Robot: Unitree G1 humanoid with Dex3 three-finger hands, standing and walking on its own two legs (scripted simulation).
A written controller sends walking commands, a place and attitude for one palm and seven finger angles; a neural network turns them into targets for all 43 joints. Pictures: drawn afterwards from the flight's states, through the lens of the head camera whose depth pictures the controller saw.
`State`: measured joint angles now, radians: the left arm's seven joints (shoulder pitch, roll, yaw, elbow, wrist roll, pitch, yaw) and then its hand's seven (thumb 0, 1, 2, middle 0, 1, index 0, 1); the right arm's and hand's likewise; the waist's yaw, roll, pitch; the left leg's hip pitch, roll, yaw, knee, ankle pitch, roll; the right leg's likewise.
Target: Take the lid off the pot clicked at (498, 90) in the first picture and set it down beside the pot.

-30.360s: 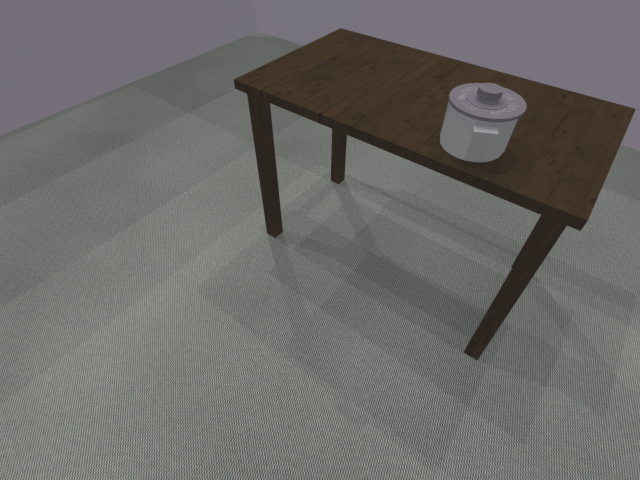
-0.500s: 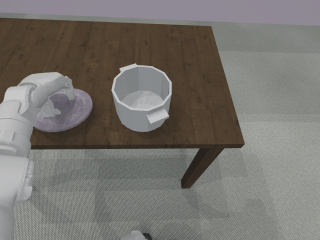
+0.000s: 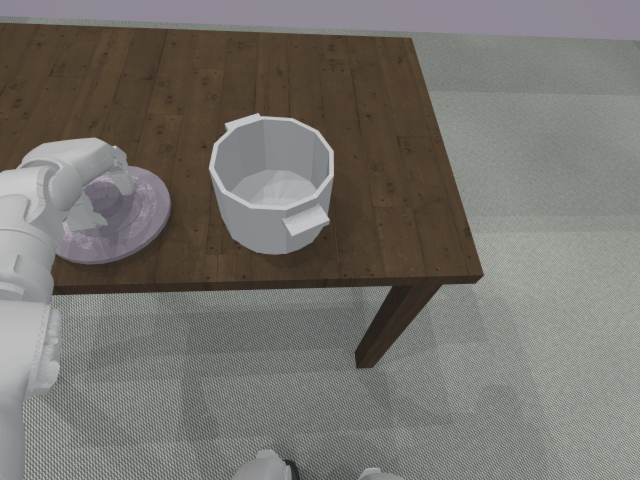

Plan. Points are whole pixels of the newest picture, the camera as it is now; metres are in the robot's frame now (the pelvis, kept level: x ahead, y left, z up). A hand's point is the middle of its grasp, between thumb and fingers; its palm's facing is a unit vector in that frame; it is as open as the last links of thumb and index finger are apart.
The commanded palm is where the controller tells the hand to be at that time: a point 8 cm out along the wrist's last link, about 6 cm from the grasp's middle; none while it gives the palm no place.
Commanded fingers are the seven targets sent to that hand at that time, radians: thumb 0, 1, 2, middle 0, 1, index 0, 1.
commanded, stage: open the fingers wide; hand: left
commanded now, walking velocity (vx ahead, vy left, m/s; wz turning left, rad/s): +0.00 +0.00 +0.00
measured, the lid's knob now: (101, 200) +0.48 +0.29 +0.01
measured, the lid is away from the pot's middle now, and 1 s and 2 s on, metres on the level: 0.24 0.24 0.24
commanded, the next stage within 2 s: raise the empty hand in 1.08 s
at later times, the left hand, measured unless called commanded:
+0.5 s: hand (88, 211) +0.45 +0.28 +0.03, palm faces -0.44 -0.10 -0.89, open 8.4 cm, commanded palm +0.47 +0.28 +0.08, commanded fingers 0.00 0.17 0.80 -0.50 -0.90 -0.49 -0.89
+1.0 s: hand (83, 215) +0.44 +0.29 +0.03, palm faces -0.45 -0.10 -0.89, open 10.8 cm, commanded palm +0.47 +0.28 +0.08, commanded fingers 0.00 -0.01 0.64 -0.35 -0.87 -0.35 -0.87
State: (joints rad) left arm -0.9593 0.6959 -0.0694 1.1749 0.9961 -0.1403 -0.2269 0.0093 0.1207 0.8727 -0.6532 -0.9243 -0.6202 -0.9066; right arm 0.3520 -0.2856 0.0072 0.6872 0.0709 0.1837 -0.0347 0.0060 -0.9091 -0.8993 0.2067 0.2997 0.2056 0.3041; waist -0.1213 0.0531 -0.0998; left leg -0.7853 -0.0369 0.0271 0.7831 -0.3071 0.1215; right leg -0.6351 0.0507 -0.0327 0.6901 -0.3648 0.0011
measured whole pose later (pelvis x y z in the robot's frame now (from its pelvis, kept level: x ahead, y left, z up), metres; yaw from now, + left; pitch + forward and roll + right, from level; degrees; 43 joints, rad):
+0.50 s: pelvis +0.00 -0.01 +0.00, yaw +0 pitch +17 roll -5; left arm -0.87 0.71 -0.04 1.09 0.99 -0.16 -0.21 0.00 0.21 0.84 -0.57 -0.93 -0.54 -0.89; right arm 0.34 -0.28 0.01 0.66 0.07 0.22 -0.03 0.01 -0.91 -0.90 0.21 0.30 0.20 0.30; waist -0.12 0.05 -0.11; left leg -0.80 -0.02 0.02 0.82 -0.32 0.11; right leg -0.64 0.06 -0.03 0.72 -0.38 0.00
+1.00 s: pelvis +0.00 -0.01 +0.00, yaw +0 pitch +17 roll -5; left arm -0.86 0.72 -0.04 1.09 0.98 -0.18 -0.22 0.00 0.02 0.66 -0.42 -0.91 -0.37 -0.86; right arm 0.34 -0.28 0.01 0.66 0.08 0.22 -0.03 0.01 -0.91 -0.90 0.21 0.30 0.20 0.30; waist -0.11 0.05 -0.10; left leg -0.79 -0.03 0.02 0.81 -0.32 0.11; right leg -0.63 0.06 -0.04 0.71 -0.38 0.00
